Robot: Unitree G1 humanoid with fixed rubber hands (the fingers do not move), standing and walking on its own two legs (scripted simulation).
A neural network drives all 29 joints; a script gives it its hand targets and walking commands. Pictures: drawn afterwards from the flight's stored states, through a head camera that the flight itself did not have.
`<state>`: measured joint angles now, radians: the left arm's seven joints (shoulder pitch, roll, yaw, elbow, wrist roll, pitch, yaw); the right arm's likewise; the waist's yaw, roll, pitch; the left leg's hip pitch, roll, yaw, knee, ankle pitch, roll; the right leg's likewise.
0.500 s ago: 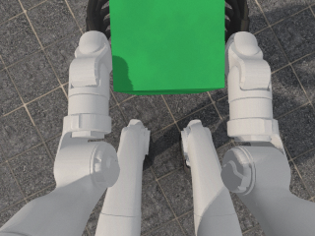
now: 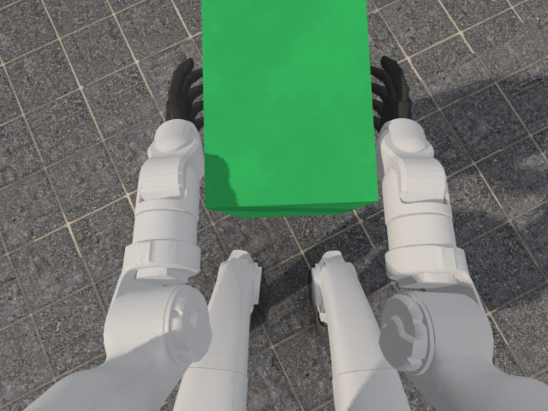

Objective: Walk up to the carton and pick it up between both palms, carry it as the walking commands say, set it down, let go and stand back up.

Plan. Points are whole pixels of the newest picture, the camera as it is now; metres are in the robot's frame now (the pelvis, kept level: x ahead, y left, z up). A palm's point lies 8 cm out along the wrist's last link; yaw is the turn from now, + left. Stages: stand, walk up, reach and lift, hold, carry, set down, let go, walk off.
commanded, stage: reach and lift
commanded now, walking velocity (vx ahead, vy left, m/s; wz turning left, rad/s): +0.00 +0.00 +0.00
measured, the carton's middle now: (287, 130) +0.48 +0.00 -0.10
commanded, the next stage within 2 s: none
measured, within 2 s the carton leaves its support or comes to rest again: neither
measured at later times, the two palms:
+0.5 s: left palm (153, 97) +0.45 +0.14 +0.06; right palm (430, 97) +0.45 -0.13 +0.06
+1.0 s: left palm (112, 74) +0.44 +0.14 +0.13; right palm (470, 69) +0.44 -0.13 +0.13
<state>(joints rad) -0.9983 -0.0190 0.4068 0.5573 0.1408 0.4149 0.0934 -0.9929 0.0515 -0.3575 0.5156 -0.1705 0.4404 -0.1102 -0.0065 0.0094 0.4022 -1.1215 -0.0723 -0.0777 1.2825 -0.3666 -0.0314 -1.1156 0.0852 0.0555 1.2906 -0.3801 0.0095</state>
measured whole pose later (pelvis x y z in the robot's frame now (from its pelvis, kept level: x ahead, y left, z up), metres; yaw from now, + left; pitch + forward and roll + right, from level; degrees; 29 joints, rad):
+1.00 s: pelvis +0.13 +0.01 +0.13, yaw +0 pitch +4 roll +0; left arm -0.33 -0.17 0.27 0.44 0.24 0.47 0.05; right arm -0.32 0.17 -0.21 0.41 -0.25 0.49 -0.05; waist 0.00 0.00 -0.02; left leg -0.36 -0.04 -0.08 0.55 -0.26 0.00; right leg -0.35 0.05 0.10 0.55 -0.26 0.00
